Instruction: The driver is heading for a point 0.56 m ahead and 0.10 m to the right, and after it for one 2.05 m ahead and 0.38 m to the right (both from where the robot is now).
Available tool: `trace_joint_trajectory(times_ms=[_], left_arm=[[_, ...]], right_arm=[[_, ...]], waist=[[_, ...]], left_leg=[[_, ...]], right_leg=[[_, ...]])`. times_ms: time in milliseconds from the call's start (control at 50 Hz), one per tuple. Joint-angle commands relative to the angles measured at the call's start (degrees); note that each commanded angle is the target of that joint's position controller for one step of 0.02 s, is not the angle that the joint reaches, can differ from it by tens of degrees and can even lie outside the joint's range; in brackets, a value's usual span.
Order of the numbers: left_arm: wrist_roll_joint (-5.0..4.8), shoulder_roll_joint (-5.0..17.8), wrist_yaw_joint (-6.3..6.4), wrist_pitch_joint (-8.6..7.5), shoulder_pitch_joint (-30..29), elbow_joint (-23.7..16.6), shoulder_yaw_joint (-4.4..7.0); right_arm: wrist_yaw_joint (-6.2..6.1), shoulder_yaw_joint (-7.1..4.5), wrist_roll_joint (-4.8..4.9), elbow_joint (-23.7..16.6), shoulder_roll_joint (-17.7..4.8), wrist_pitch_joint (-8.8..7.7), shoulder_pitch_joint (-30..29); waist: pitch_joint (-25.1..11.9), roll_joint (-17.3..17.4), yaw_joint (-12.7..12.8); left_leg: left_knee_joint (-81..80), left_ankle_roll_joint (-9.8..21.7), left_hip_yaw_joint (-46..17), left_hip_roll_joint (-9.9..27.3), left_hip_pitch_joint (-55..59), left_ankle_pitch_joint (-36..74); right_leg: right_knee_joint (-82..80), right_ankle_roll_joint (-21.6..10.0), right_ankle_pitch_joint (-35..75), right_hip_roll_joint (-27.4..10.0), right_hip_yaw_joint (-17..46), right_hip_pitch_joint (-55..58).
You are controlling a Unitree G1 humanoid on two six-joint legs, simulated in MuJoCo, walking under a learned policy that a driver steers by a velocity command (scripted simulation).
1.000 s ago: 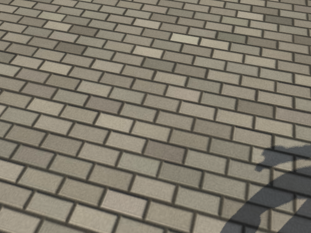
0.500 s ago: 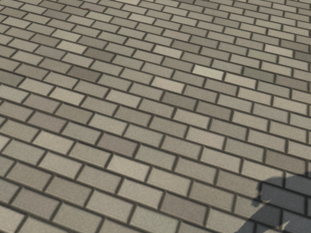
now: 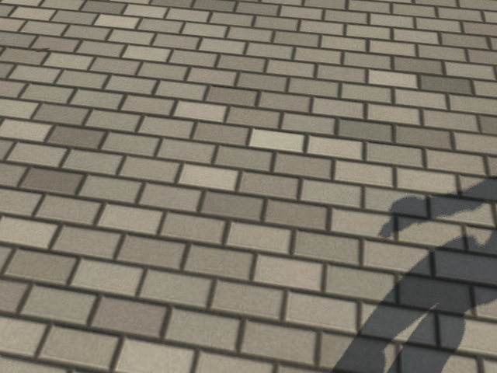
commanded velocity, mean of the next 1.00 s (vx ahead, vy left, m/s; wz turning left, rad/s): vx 0.50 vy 0.00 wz -0.52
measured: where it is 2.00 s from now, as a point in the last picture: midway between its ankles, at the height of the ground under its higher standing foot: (355, 192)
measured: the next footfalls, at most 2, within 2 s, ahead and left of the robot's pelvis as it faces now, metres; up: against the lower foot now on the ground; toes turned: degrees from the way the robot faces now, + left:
left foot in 0.40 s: +0.42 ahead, +0.10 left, +0.00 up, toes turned -18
right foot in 0.94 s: +0.56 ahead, -0.26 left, +0.00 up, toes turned -34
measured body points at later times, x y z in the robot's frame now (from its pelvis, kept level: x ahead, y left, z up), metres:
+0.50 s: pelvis +0.28 +0.02 +0.01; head +0.31 +0.02 +0.46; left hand +0.41 +0.28 -0.11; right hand +0.41 -0.27 -0.06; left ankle +0.38 +0.11 -0.72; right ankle +0.12 -0.06 -0.65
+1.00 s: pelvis +0.50 -0.12 +0.00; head +0.53 -0.15 +0.44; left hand +0.81 -0.03 -0.07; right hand +0.37 -0.38 -0.14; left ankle +0.41 +0.10 -0.65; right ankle +0.53 -0.24 -0.72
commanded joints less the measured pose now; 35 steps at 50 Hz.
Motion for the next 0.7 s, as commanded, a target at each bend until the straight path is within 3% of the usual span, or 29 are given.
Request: trace_joint_trajectory(times_ms=[20,60,100,140,220,280,320,360,380,400,420,440,460,480,500,520,540,580,640,700], left_arm=[[0.05,7.5,0.82,-0.1,7.8,-2.3,2.23],[0.75,5.9,1.03,-0.04,5.1,-3.7,1.67],[0.47,6.8,1.52,-0.29,5.9,-3.8,2.05],[0.23,8.4,2.31,-0.37,7.7,-3.6,2.53],[-0.45,8.7,3.33,0.43,11.7,-2.9,2.67],[-0.73,9.0,3.64,1.03,14.3,-2.2,2.74],[-0.78,8.7,3.9,1.47,15.1,-2.1,2.73],[-0.51,9.0,4.1,1.83,14.1,-2.6,2.97],[-0.46,8.3,4.07,2.0,12.9,-3.0,2.8],[-0.15,6.3,3.85,1.88,12.1,-3.8,2.08],[0.93,2.9,3.63,1.6,12.4,-5.0,0.85],[-0.97,0.9,3.59,1.08,20.5,-6.5,0.11],[-1.46,7.0,3.77,1.15,19.9,-4.8,1.12],[-1.03,9.6,3.69,1.51,13.9,-5.5,1.92],[-0.49,8.7,3.7,1.79,11.1,-6.1,1.93],[0.01,7.9,3.46,1.82,9.3,-6.9,2.1],[-0.37,6.8,3.04,2.06,9.8,-7.2,2.14],[-0.82,4.7,2.7,2.75,9.9,-7.6,1.86],[-0.27,3.6,2.6,3.16,6.7,-9.2,1.54],[-0.35,3.1,1.87,2.79,3.5,-9.8,1.26]], right_arm=[[-0.14,-1.57,-0.03,-7.3,-8.0,-3.51,-4.6],[-0.59,-2.15,-1.22,-8.0,-7.6,-2.06,-3.6],[-0.77,-1.99,-1.55,-8.5,-5.9,-0.86,-3.1],[-1.08,-1.8,-1.68,-10.2,-5.1,-0.37,-6.9],[-0.5,-1.05,-1.21,-12.7,-3.3,-0.87,-16.1],[0.43,-1.19,-0.35,-14.2,-4.2,-1.56,-20.5],[1.0,-1.69,-0.2,-14.8,-5.6,-2.13,-21.2],[1.2,-2.34,-0.02,-14.6,-7.0,-2.68,-19.0],[1.02,-2.85,-0.07,-13.6,-7.6,-2.93,-15.0],[0.6,-3.68,-0.73,-12.5,-9.3,-3.18,-9.0],[0.01,-4.55,-1.38,-11.8,-12.8,-3.06,0.1],[0.45,-5.36,-1.68,-9.7,-15.8,-2.16,3.7],[0.66,-4.17,-0.58,-10.9,-10.0,-1.86,2.0],[0.42,-3.36,-0.45,-11.4,-7.0,-1.5,0.0],[0.45,-2.93,-0.92,-11.5,-6.5,-1.16,-2.6],[0.47,-2.61,-1.07,-11.0,-5.5,-0.96,-4.3],[0.43,-2.38,-1.41,-10.7,-5.1,-1.04,-5.1],[0.61,-2.53,-0.99,-9.8,-5.0,-1.47,-5.4],[0.52,-3.33,-0.89,-8.1,-7.2,-1.73,-4.7],[0.24,-3.64,-0.91,-6.9,-8.5,-1.2,-4.5]], waist=[[-7.6,0.4,3.6],[-5.5,-1.5,0.2],[-5.0,-2.7,-0.5],[-3.6,-2.9,0.3],[-2.8,-4.4,4.0],[-2.4,-5.2,5.6],[-2.5,-5.3,5.3],[-2.8,-6.9,3.5],[-4.0,-7.3,1.2],[-8.5,-6.2,-1.8],[-16.7,0.7,-5.2],[-21.9,21.2,-1.1],[-17.1,13.9,-2.2],[-10.2,7.8,-3.7],[-6.3,3.4,-2.6],[-3.3,3.1,-1.6],[-2.6,5.1,-0.3],[-1.9,6.6,0.3],[-1.0,4.7,0.3],[-0.9,3.9,-0.6]], left_leg=[[7.2,0.8,-4.3,4.0,-28.7,6.2],[1.7,-0.3,-4.2,5.7,-21.9,8.8],[-2.4,-1.9,-3.1,5.5,-20.6,10.6],[-9.1,-3.2,-2.3,4.8,-21.8,16.0],[-26.7,-3.5,-2.2,1.4,-18.6,29.2],[-32.8,-3.3,-2.7,-0.4,-16.2,30.7],[-36.1,-2.4,-3.9,-1.0,-15.3,27.8],[-37.8,-0.9,-4.1,-1.2,-11.7,22.9],[-40.1,0.5,-3.1,-1.4,-6.2,22.8],[-40.4,2.8,-4.5,1.4,4.5,22.9],[-39.3,6.5,-14.3,11.6,19.9,20.6],[-44.1,15.0,-39.9,22.9,35.4,8.5],[-46.1,13.6,-42.0,23.0,32.3,-1.4],[-46.7,11.2,-32.9,20.6,25.5,0.7],[-47.9,10.1,-25.9,18.1,18.6,8.1],[-49.4,9.9,-21.1,16.0,13.8,13.5],[-50.9,9.3,-16.9,14.5,10.4,16.4],[-53.4,9.9,-11.2,13.2,7.6,20.0],[-55.1,11.1,-6.0,14.1,8.1,26.5],[-55.2,10.2,0.0,13.3,10.1,30.5]], right_leg=[[-17.3,-11.4,5.9,-16.5,27.2,28.6],[-20.2,-10.8,11.9,-13.4,22.5,18.8],[-21.4,-11.5,15.9,-12.2,19.4,14.6],[-22.0,-10.9,17.0,-11.1,17.3,12.6],[-20.3,-7.4,10.9,-8.2,15.8,12.1],[-18.1,-6.8,7.3,-9.6,19.5,14.5],[-15.0,-6.3,5.7,-10.9,23.2,18.2],[-11.6,-5.4,6.9,-11.8,26.3,20.2],[-8.7,-4.4,8.8,-10.6,26.3,19.6],[-1.2,-2.6,10.5,-7.7,24.1,17.0],[15.1,-0.4,0.8,-3.6,18.4,9.0],[31.4,2.7,-24.6,2.9,12.1,-11.2],[38.8,3.4,-22.9,-2.2,13.4,-17.7],[40.5,4.0,-17.2,-3.9,12.0,-19.0],[39.7,4.6,-13.0,-5.8,10.3,-17.1],[37.3,4.8,-10.4,-7.3,10.1,-16.2],[35.9,4.9,-8.9,-8.7,9.6,-13.7],[34.2,5.3,-7.5,-9.5,7.8,-12.6],[29.0,6.3,-2.9,-10.4,7.6,-15.7],[20.4,6.4,5.2,-10.4,6.4,-15.5]])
